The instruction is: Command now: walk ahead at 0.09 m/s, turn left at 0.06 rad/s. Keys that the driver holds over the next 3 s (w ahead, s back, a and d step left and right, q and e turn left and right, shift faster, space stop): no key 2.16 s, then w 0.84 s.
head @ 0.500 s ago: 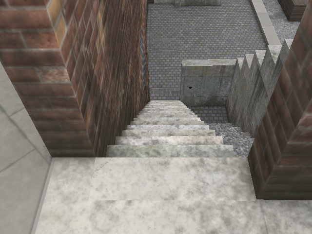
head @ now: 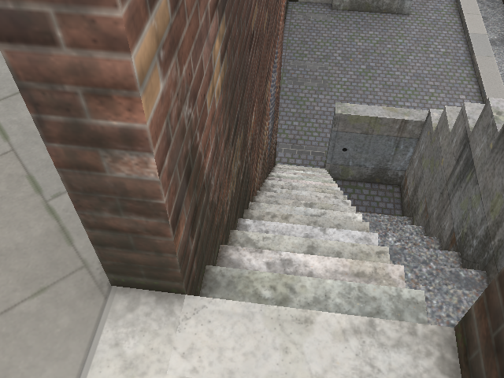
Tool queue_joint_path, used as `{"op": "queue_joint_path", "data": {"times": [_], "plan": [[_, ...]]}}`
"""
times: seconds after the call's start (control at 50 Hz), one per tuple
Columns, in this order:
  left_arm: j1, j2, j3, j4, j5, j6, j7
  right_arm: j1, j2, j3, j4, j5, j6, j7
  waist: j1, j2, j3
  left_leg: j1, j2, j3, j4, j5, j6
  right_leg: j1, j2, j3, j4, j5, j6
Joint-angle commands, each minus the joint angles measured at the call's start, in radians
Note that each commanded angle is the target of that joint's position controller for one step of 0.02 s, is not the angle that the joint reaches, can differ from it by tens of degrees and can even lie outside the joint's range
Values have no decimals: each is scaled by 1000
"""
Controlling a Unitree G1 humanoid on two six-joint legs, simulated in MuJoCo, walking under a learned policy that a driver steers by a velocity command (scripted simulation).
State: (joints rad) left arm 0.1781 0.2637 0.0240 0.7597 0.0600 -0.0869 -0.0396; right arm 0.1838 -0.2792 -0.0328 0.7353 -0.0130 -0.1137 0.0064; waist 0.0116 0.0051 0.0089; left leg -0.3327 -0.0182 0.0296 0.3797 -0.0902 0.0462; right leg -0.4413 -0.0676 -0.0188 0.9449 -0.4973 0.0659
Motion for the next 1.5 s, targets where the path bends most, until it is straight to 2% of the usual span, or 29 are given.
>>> {"op": "queue_joint_path", "data": {"times": [0.02,0.04,0.06,0.08,0.1,0.12,0.14,0.16,0.2,0.22,0.24,0.26,0.38,0.7,1.42,1.44,1.5], "plan": [[172,54,10,32,-31,18,-34,-225,-129,-32,-134,5,-22,16,106,45,-111,-101,138,-57,-56,355,124,235,-14,-44,-167,189,61],[173,59,9,31,-41,14,-46,-219,-135,-32,-125,7,-18,30,106,27,-112,-111,142,-71,-2,270,121,271,-8,-50,-262,293,67],[172,68,10,34,-51,4,-49,-196,-124,-28,-112,4,-11,50,99,18,-96,-127,154,-110,35,173,116,302,-9,-44,-334,392,59],[161,90,14,25,-53,-8,-41,-149,-85,-16,-92,8,-6,72,89,7,-95,-121,158,-154,60,81,98,310,-20,-27,-373,480,30],[125,108,16,-5,-56,-18,-32,-94,-31,0,-66,22,-7,85,75,11,-108,-98,140,-184,74,-35,44,309,-66,6,-404,610,-20],[-13,174,19,-60,-70,-29,-31,13,-42,-10,-67,29,-3,79,-33,-52,-89,-6,75,-119,68,-171,-9,181,-130,78,-471,620,-139],[-102,171,20,-70,-58,-25,-36,42,-86,-24,-61,21,1,54,-76,-73,-88,92,38,-68,85,-168,-29,79,-132,97,-490,428,-188],[-100,159,26,-54,-54,-17,-32,-8,-125,-35,-81,21,7,42,-58,-66,-96,156,46,-70,93,-162,-19,23,-101,64,-499,261,-159],[-101,117,22,-39,-62,-10,-22,-82,-111,-27,-101,26,7,37,-23,-37,-85,128,67,-97,66,-137,1,65,-68,38,-497,232,-102],[-93,115,22,-32,-61,-7,-21,-95,-98,-22,-108,31,5,38,-12,-27,-88,106,66,-99,56,-106,2,107,-63,30,-481,266,-91],[-79,119,25,-25,-60,-7,-20,-103,-92,-20,-112,32,3,41,0,-23,-96,103,64,-95,61,-63,2,132,-63,26,-471,298,-91],[-65,116,22,-14,-65,-9,-21,-112,-71,-15,-123,27,3,38,-1,-21,-111,124,63,-93,66,-38,-2,140,-65,29,-477,318,-92],[-89,119,28,6,-62,-5,-24,-89,-89,-29,-121,21,12,34,-1,-30,-96,155,52,-74,100,56,-18,143,-55,6,-462,376,-81],[-160,144,45,68,-61,2,-13,-104,-111,-46,-103,17,17,31,4,-17,-79,155,51,-65,109,52,-23,180,-32,-12,-467,376,-71],[-181,161,48,254,-59,29,-6,-106,-148,-54,53,15,27,42,20,-8,-48,229,55,-72,35,53,9,217,-17,-39,-537,374,-52],[-186,159,46,253,-63,30,-5,-95,-144,-51,58,7,30,46,14,-18,-43,232,58,-74,31,59,14,218,-13,-36,-538,378,-50],[-184,159,46,261,-62,33,-4,-95,-150,-52,75,10,32,51,17,-10,-44,234,58,-74,27,64,17,228,-14,-37,-541,381,-47]]}}
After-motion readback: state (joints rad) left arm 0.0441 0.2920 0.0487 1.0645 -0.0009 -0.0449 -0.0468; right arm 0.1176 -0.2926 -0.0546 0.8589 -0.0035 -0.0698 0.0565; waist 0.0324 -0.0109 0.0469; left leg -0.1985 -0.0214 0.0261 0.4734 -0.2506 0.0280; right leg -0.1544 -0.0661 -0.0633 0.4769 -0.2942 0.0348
